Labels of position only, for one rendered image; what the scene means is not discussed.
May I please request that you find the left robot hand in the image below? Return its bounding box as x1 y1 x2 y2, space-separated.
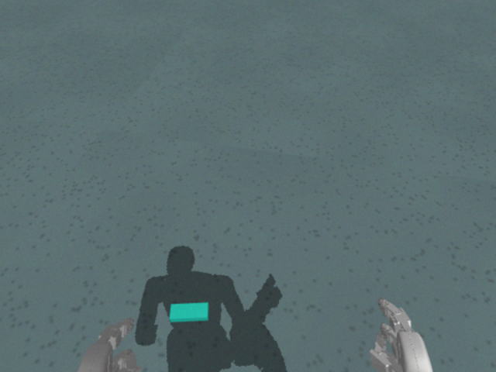
77 318 142 372

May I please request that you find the small box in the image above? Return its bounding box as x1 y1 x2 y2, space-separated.
169 302 209 322

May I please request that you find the right robot hand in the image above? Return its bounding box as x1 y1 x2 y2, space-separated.
370 298 433 372

